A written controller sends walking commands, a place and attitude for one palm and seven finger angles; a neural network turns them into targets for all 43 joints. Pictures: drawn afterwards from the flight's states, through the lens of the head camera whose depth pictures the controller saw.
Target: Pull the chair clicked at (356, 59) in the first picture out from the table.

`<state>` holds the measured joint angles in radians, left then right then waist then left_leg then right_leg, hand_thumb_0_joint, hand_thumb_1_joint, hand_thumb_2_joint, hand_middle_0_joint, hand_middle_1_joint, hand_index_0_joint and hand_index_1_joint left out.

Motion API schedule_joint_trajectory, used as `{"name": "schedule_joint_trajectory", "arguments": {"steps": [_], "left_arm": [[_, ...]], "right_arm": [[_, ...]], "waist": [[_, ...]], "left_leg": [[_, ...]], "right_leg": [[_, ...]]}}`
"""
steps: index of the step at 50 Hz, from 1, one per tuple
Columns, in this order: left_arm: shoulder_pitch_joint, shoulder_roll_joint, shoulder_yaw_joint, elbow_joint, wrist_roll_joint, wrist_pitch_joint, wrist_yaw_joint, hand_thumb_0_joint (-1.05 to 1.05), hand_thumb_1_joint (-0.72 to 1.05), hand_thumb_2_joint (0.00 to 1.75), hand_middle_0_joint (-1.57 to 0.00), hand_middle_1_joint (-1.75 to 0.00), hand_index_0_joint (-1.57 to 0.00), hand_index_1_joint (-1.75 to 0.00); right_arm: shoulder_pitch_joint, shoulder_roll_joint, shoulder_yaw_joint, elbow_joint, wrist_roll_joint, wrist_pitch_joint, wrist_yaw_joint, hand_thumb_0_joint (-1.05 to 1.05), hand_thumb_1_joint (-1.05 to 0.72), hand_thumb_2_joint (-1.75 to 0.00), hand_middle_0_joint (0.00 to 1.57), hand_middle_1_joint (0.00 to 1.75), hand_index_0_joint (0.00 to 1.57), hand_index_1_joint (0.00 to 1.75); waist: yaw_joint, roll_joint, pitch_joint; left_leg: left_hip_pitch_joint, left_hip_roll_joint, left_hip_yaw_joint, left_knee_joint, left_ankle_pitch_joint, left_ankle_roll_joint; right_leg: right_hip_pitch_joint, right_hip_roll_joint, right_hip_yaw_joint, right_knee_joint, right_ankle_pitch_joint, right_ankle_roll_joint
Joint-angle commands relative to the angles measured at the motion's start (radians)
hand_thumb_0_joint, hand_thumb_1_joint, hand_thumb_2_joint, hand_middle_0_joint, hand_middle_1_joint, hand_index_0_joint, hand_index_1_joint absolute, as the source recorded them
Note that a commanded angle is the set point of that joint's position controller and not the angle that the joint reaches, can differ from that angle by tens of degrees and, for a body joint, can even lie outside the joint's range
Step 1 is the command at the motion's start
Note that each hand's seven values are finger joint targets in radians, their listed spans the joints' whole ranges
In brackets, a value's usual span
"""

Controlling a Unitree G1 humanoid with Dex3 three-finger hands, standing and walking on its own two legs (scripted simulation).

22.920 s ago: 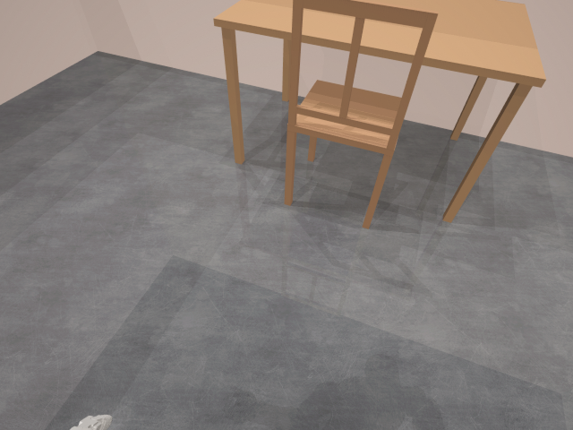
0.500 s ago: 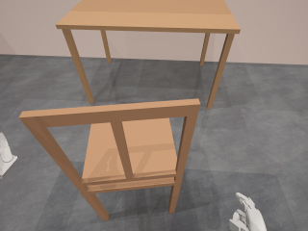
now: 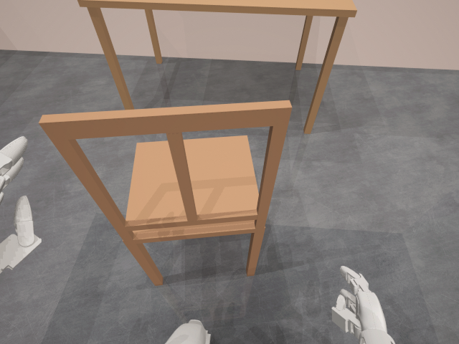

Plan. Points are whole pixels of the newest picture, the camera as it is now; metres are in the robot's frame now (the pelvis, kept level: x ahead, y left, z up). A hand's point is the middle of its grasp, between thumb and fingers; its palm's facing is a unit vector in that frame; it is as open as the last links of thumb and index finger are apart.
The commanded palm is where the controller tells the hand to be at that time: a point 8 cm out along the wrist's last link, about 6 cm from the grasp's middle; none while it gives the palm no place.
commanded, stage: stop stepping back and stand still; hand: left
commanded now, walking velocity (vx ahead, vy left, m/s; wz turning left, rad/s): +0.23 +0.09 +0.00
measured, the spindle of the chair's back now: (184, 182) +0.45 +0.14 -0.05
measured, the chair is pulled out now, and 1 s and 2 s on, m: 0.75 0.75 0.75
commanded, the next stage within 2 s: let the arm hang, fingers relaxed in 1.32 s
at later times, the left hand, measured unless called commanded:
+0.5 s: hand out of the picture +0.12 +0.28 +0.18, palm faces +0.54 -0.72 -0.43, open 7.4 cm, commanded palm +0.07 +0.31 +0.19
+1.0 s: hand out of the picture +0.17 +0.29 +0.16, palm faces +0.45 -0.76 -0.48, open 7.4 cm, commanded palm +0.11 +0.32 +0.19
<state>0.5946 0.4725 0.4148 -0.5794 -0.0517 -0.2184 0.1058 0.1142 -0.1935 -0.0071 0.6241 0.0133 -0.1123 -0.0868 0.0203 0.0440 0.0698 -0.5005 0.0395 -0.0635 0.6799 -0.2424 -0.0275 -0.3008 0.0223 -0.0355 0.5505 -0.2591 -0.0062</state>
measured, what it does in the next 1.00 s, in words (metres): steps on the spot: left foot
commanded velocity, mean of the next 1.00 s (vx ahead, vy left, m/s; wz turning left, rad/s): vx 0.06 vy -0.01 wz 0.00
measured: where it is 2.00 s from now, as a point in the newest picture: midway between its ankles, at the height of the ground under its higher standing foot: outside the picture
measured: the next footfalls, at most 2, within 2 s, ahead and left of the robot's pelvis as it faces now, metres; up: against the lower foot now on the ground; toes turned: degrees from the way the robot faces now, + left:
left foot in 0.16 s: +0.02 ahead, +0.14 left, +0.00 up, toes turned +3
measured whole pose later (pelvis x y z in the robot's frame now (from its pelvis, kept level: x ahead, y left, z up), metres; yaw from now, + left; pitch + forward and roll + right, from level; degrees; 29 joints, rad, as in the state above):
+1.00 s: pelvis -0.01 +0.01 +0.01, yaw +4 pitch -1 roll -1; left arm 0.58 0.41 0.40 -0.48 -0.02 -0.20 0.16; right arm 0.22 -0.21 -0.01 0.65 0.01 -0.15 -0.09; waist -0.02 -0.02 0.03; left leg -0.20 0.03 -0.03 0.46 -0.24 -0.02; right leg -0.21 -0.02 -0.03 0.40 -0.18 0.02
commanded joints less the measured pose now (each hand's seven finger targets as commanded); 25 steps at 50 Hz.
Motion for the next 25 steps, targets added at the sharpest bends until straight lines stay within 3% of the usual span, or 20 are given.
{"name": "schedule_joint_trajectory", "arguments": {"steps": [1,3,5,6,7,8,9,10,11,13,14,19,20,25], "left_arm": [[-0.041,0.139,0.172,-0.089,-0.008,-0.004,0.067,0.00,0.90,0.90,-0.20,-0.30,-0.20,-0.30],[-0.048,0.129,0.162,-0.035,0.006,0.014,0.078,0.00,0.90,0.90,-0.20,-0.30,-0.20,-0.30],[-0.034,0.106,0.135,-0.039,0.009,0.004,0.084,0.00,0.90,0.90,-0.20,-0.30,-0.20,-0.30],[-0.044,0.104,0.122,-0.080,0.013,-0.006,0.089,0.00,0.90,0.90,-0.20,-0.30,-0.20,-0.30],[-0.059,0.100,0.109,-0.129,0.018,-0.015,0.092,0.00,0.90,0.90,-0.20,-0.30,-0.20,-0.30],[-0.068,0.104,0.103,-0.180,0.024,-0.021,0.091,0.00,0.90,0.90,-0.20,-0.30,-0.20,-0.30],[-0.042,0.136,0.135,-0.140,0.020,-0.018,0.090,0.00,0.90,0.90,-0.20,-0.30,-0.20,-0.30],[-0.059,0.109,0.115,-0.165,0.022,-0.018,0.090,0.00,0.90,0.90,-0.20,-0.30,-0.20,-0.30],[-0.109,0.125,0.126,-0.187,0.032,-0.018,0.095,0.00,0.90,0.90,-0.20,-0.30,-0.20,-0.30],[-0.118,0.106,0.103,-0.179,0.037,-0.018,0.097,0.00,0.90,0.90,-0.20,-0.30,-0.20,-0.30],[-0.124,0.136,0.119,-0.181,0.034,-0.021,0.094,0.00,0.90,0.90,-0.20,-0.30,-0.20,-0.30],[-0.126,0.105,0.101,-0.089,0.039,-0.025,0.082,0.00,0.90,0.90,-0.20,-0.30,-0.20,-0.30],[-0.129,0.085,0.087,-0.091,0.038,-0.026,0.083,0.00,0.90,0.90,-0.20,-0.30,-0.20,-0.30],[-0.154,0.092,0.086,-0.066,0.038,-0.023,0.081,0.00,0.90,0.90,-0.20,-0.30,-0.20,-0.30]], "right_arm": [[-0.068,-0.067,-0.042,-0.132,-0.002,-0.009,-0.009,0.00,-0.90,-0.90,0.20,0.30,0.20,0.30],[-0.068,-0.077,-0.013,-0.150,0.000,-0.002,-0.025,0.00,-0.90,-0.90,0.20,0.30,0.20,0.30],[-0.026,-0.103,-0.018,-0.148,-0.001,-0.017,-0.034,0.00,-0.90,-0.90,0.20,0.30,0.20,0.30],[-0.006,-0.121,-0.031,-0.148,-0.004,-0.030,-0.036,0.00,-0.90,-0.90,0.20,0.30,0.20,0.30],[-0.001,-0.139,-0.041,-0.152,-0.003,-0.042,-0.031,0.00,-0.90,-0.90,0.20,0.30,0.20,0.30],[-0.006,-0.151,-0.046,-0.160,0.006,-0.053,-0.025,0.00,-0.90,-0.90,0.20,0.30,0.20,0.30],[-0.008,-0.137,-0.043,-0.160,0.018,-0.059,-0.023,0.00,-0.90,-0.90,0.20,0.30,0.20,0.30],[-0.010,-0.125,-0.023,-0.171,0.010,-0.065,-0.023,0.00,-0.90,-0.90,0.20,0.30,0.20,0.30],[-0.018,-0.126,-0.021,-0.165,0.006,-0.074,-0.026,0.00,-0.90,-0.90,0.20,0.30,0.20,0.30],[0.008,-0.126,-0.025,-0.154,0.009,-0.092,-0.024,0.00,-0.90,-0.90,0.20,0.30,0.20,0.30],[0.015,-0.125,-0.028,-0.146,0.011,-0.101,-0.024,0.00,-0.90,-0.90,0.20,0.30,0.20,0.30],[0.042,-0.128,-0.028,-0.123,0.009,-0.115,-0.016,0.00,-0.90,-0.90,0.20,0.30,0.20,0.30],[0.043,-0.123,-0.024,-0.125,0.005,-0.114,-0.016,0.00,-0.90,-0.90,0.20,0.30,0.20,0.30],[0.046,-0.119,-0.022,-0.113,-0.005,-0.109,-0.013,0.00,-0.90,-0.90,0.20,0.30,0.20,0.30]], "waist": [[-0.025,-0.225,-0.154],[-0.036,-0.179,-0.134],[-0.038,-0.100,-0.119],[-0.030,-0.048,-0.119],[-0.016,0.016,-0.126],[-0.004,0.032,-0.150],[-0.013,0.059,-0.166],[-0.028,0.176,-0.133],[-0.027,0.210,-0.093],[-0.024,0.135,-0.088],[-0.023,0.110,-0.105],[-0.025,0.121,-0.052],[-0.028,0.101,-0.055],[-0.032,-0.016,-0.048]], "left_leg": [[0.099,-0.018,-0.044,0.459,-0.234,0.010],[0.132,0.001,0.001,0.156,-0.201,0.026],[0.218,-0.021,0.064,-0.220,-0.094,0.034],[0.239,0.008,0.046,-0.321,-0.057,0.045],[0.232,0.075,-0.031,-0.359,-0.008,0.072],[0.246,0.120,-0.072,-0.338,0.071,0.085],[0.212,0.123,-0.060,-0.367,-0.049,0.084],[0.098,0.125,-0.098,-0.442,-0.218,0.086],[-0.025,0.146,-0.130,-0.491,-0.360,0.096],[-0.026,0.117,-0.110,-0.448,-0.340,0.089],[-0.001,0.105,-0.091,-0.436,-0.331,0.086],[-0.025,0.082,-0.063,-0.418,-0.413,0.079],[-0.004,0.075,-0.064,-0.403,-0.395,0.076],[0.103,0.034,-0.017,-0.302,-0.302,0.061]], "right_leg": [[-0.156,-0.402,0.238,-0.280,0.183,-0.191],[-0.084,-0.292,0.122,-0.208,0.149,-0.101],[-0.028,-0.213,0.093,-0.172,0.010,-0.046],[0.016,-0.180,0.098,-0.145,0.000,-0.023],[0.048,-0.139,0.085,-0.117,-0.008,0.003],[0.063,-0.118,0.071,-0.098,0.016,0.017],[0.077,-0.111,0.063,-0.104,-0.071,0.021],[0.122,-0.098,0.029,-0.045,-0.113,0.023],[0.190,-0.088,0.026,-0.003,-0.085,0.026],[0.223,-0.078,0.026,-0.043,-0.017,0.025],[0.230,-0.079,0.022,-0.078,-0.014,0.028],[0.189,-0.061,0.024,-0.112,-0.091,0.018],[0.175,-0.062,0.035,-0.123,-0.090,0.014],[0.054,-0.095,0.108,-0.253,-0.194,0.000]]}}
